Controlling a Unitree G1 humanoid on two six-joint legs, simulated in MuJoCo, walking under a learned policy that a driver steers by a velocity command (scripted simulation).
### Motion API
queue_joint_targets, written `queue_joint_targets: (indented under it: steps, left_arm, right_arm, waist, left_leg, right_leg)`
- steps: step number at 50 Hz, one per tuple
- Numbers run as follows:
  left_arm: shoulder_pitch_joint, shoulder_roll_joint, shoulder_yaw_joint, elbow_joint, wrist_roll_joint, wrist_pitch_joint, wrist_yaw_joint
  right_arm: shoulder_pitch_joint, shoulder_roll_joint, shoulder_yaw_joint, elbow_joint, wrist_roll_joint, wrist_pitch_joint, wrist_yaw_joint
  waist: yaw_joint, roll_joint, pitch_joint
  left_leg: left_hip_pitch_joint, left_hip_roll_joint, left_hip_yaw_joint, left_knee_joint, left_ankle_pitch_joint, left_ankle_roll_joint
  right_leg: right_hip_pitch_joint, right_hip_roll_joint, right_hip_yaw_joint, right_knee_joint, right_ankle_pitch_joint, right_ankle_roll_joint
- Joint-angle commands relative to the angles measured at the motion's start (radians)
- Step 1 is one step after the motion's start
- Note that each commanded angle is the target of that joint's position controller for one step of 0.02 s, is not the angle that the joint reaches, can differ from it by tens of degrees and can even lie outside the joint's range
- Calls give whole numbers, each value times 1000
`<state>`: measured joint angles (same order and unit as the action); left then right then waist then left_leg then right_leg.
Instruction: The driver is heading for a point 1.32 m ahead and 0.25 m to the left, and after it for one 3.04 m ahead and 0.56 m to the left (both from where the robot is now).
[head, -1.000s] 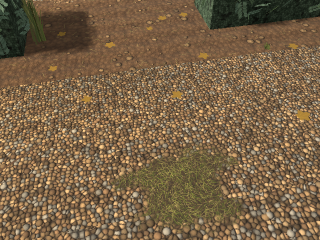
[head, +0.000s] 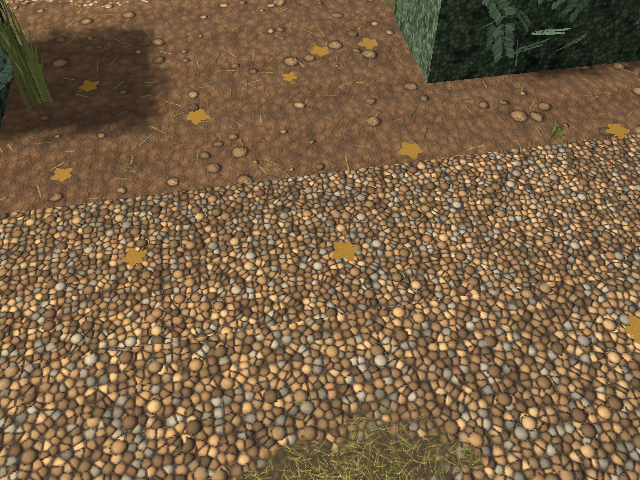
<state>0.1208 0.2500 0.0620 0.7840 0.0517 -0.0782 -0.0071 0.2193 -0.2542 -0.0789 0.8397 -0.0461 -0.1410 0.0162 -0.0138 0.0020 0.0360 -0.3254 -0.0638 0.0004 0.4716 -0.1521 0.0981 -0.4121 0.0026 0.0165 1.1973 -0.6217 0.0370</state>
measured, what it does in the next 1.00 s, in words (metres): goes down, turning left: right foot, then left foot 0.18 m lower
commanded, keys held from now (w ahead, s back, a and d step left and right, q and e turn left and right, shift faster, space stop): q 0.12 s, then w+q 0.48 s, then w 0.40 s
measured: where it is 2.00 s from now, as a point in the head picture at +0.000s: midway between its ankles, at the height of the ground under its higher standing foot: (221, 340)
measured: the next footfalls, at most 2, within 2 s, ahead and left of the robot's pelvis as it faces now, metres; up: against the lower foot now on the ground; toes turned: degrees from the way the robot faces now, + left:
right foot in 0.34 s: +0.08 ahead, -0.16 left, +0.00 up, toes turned +13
left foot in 0.94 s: +0.40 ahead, +0.24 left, -0.18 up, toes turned +32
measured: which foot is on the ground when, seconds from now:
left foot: down 0.00-0.34, up 0.36-0.92, down 0.94-1.00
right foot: up 0.00-0.32, down 0.34-0.96, up 0.98-1.00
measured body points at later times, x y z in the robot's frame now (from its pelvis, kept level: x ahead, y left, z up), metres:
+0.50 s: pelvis +0.09 -0.06 +0.00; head +0.10 -0.05 +0.45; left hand +0.06 +0.21 -0.12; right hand +0.28 -0.25 -0.11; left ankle +0.10 +0.09 -0.66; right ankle +0.04 -0.16 -0.74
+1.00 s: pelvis +0.35 +0.12 -0.17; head +0.37 +0.15 +0.27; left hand +0.08 +0.20 -0.30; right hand +0.62 +0.02 -0.28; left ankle +0.37 +0.22 -0.92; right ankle +0.10 -0.16 -0.64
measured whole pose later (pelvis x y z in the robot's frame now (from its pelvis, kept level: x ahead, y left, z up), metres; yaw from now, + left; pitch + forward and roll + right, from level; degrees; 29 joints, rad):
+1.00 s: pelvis +0.35 +0.12 -0.17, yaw +28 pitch +1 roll -5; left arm 0.68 0.21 -0.04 1.09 0.10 -0.07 -0.08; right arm 0.11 -0.24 -0.01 0.80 -0.08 -0.06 0.07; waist 0.15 0.06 0.02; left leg -0.35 0.07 0.04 0.47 -0.14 0.07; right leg 0.08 0.01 -0.06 1.38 -0.78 0.05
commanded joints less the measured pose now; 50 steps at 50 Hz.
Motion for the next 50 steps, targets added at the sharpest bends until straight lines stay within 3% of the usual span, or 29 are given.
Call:
queue_joint_targets:
  steps: [1, 4, 6, 8, 12, 15, 17, 18, 19, 20, 21, 22, 24, 25, 26, 28, 31, 32, 33, 34, 36, 38, 41, 45, 46, 47, 48, 49, 50]
  left_arm:
    - [50, 68, 11, -82, 37, 10, 32]
    - [67, 71, 11, -86, -2, 40, 27]
    - [52, 87, 16, -100, 9, 54, 21]
    - [35, 76, 8, -102, 20, 61, 26]
    - [2, 64, -7, -133, 12, 40, 22]
    - [75, 71, -9, -115, -11, 9, 16]
    - [200, 110, -1, -89, -3, -26, 26]
    - [330, 205, 23, -71, 19, -52, 43]
    - [279, 207, 21, -74, 37, -59, 28]
    - [193, 143, 10, -86, 15, -57, 19]
    - [119, 76, -5, -116, -17, -58, 15]
    - [115, 31, -22, -119, -25, -61, 20]
    - [175, 48, -23, -110, 7, -63, 45]
    - [213, 76, -15, -98, 56, -59, 61]
    - [261, 96, -10, -81, 65, -56, 60]
    - [357, 87, -23, -28, 53, -53, 47]
    - [418, 74, -44, 32, 40, -51, 22]
    - [497, 33, -57, 103, 49, -50, 29]
    - [574, 23, -63, 113, 29, -56, 40]
    - [620, 17, -68, 141, 32, -55, 41]
    - [547, 26, -80, 122, 47, -51, 14]
    - [495, 12, -91, 130, 49, -43, -24]
    - [553, 69, -80, 196, 12, -55, -3]
    - [635, 91, -76, 272, 19, -25, 6]
    - [642, 98, -77, 285, 25, -13, -9]
    - [623, 115, -80, 285, 60, 1, -38]
    - [697, 11, -102, 286, 68, 4, -78]
    - [799, -29, -119, 278, 69, 5, -108]
    - [449, 82, -82, 166, 19, -10, -117]
  right_arm:
    - [62, -94, -19, -45, 19, 10, 9]
    - [18, -160, -38, -98, 17, -3, 23]
    - [48, -177, -38, -128, 19, -5, 23]
    - [108, -158, -31, -139, 29, -3, 23]
    - [122, -164, -29, -191, 33, 12, 27]
    - [62, -162, -25, -224, 40, 49, 45]
    - [90, -65, 8, -224, 22, 58, 57]
    - [62, 18, 31, -268, 16, 49, 60]
    - [58, 0, 28, -268, -31, 42, 46]
    - [50, -56, 17, -226, -33, 51, 25]
    - [61, -73, 13, -194, -24, 63, 11]
    - [63, -61, 13, -179, -24, 65, 8]
    - [23, -23, 32, -187, -27, 56, 49]
    - [53, 12, 54, -172, -31, 53, 90]
    - [47, -1, 50, -173, -20, 49, 117]
    - [-12, -25, 44, -193, -20, 40, 131]
    - [-71, -35, 44, -224, -30, 38, 111]
    - [-149, -22, 53, -242, -26, 35, 97]
    - [-187, -3, 59, -237, -38, 32, 78]
    - [-235, 15, 67, -242, -34, 37, 74]
    - [-241, 21, 80, -227, -14, 45, 79]
    - [-204, 16, 84, -228, -35, 71, 87]
    - [-289, -27, 86, -248, -51, 91, 80]
    - [-211, -43, 83, -138, -54, 108, 53]
    - [-111, -80, 66, -86, -54, 104, 42]
    - [138, -156, 26, -1, -35, 84, 35]
    - [414, -229, -3, 58, -41, 93, 31]
    - [604, -266, -19, 97, -22, 103, 53]
    - [681, -205, -13, 136, -41, 99, 55]
  waist:
    - [60, 23, -109]
    - [74, 49, -109]
    - [54, 77, -100]
    - [14, 87, -77]
    - [-29, 112, -58]
    - [16, 88, -65]
    - [62, 11, -88]
    - [101, -136, -79]
    - [63, -139, 5]
    - [41, -32, 52]
    - [33, -50, 31]
    - [35, -91, 28]
    - [55, -68, 11]
    - [65, -39, 9]
    - [79, -33, 20]
    - [108, -52, 46]
    - [105, -92, 48]
    - [138, -61, 99]
    - [182, -74, 73]
    - [197, -92, 109]
    - [155, -47, 96]
    - [105, -37, 151]
    - [124, 35, 216]
    - [136, 45, 129]
    - [93, 75, 87]
    - [-2, 123, 13]
    - [-57, 244, -264]
    - [-93, 301, -623]
    - [-243, 147, -482]
  left_leg:
    - [143, 276, -316, -221, 600, 249]
    - [53, 202, -255, -250, 402, 208]
    - [51, 201, -298, -248, 262, 200]
    - [60, 212, -376, -280, -129, 193]
    - [69, 227, -502, -249, -390, 196]
    - [0, 178, -517, -144, -410, 204]
    - [-200, 102, -499, 71, -421, 122]
    - [-478, -61, -326, 350, -438, 2]
    - [-653, -15, -273, 471, -429, -56]
    - [-673, 68, -244, 558, -309, -83]
    - [-611, 78, -175, 610, -219, -104]
    - [-579, 80, -135, 628, -138, -112]
    - [-496, 94, -50, 659, -1, -112]
    - [-442, 110, -42, 740, 85, -96]
    - [-465, 108, -32, 748, 112, -91]
    - [-535, 135, -27, 692, 149, -79]
    - [-589, 138, -21, 639, 141, -66]
    - [-793, 188, -150, 476, 315, -77]
    - [-871, 159, -121, 322, 415, -90]
    - [-880, 153, -90, 273, 461, -90]
    - [-490, 152, -10, 115, 707, -66]
    - [-213, 154, 4, 183, 649, -47]
    - [-339, 174, -23, 28, 468, -49]
    - [-180, 190, 3, -170, 484, -61]
    - [15, 176, 35, -206, 524, -53]
    - [397, 178, 40, -169, 679, -15]
    - [963, 266, -13, 155, 1005, 122]
    - [1371, 440, -237, 406, 1336, 369]
    - [1317, 448, -347, 265, 1077, 348]
  right_leg:
    - [-66, -80, 83, -53, 94, 16]
    - [18, -36, 26, -138, 250, 58]
    - [7, -32, 23, -200, 251, 78]
    - [4, -49, 31, -298, 231, 79]
    - [72, -10, 1, -534, 176, 50]
    - [270, 32, -40, -819, 319, -8]
    - [511, -120, 77, -844, 407, -116]
    - [639, -362, 418, -907, 471, -366]
    - [593, -503, 612, -1020, 363, -481]
    - [570, -465, 495, -1051, 246, -411]
    - [519, -356, 349, -1047, 166, -318]
    - [485, -289, 248, -1041, 240, -269]
    - [412, -235, 94, -1013, 584, -243]
    - [359, -214, 17, -961, 677, -232]
    - [354, -220, -14, -945, 750, -241]
    - [407, -241, -29, -920, 799, -255]
    - [478, -267, -16, -867, 861, -251]
    - [655, -297, 32, -827, 761, -240]
    - [792, -244, 26, -817, 625, -223]
    - [779, -252, 44, -818, 606, -232]
    - [418, -164, -78, -829, 518, -232]
    - [148, -186, -78, -849, 423, -250]
    - [385, -216, -25, -776, 482, -233]
    - [577, -151, -59, -541, 649, -180]
    - [517, -132, -71, -423, 700, -157]
    - [320, -119, -82, -234, 679, -111]
    - [12, -44, -138, 140, 342, -28]
    - [-148, 69, -28, 605, -148, 30]
    - [-466, 109, 25, 779, -201, 36]
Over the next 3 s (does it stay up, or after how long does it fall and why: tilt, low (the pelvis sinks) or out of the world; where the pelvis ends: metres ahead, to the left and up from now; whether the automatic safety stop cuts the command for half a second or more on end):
stays up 1.48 0.26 -0.37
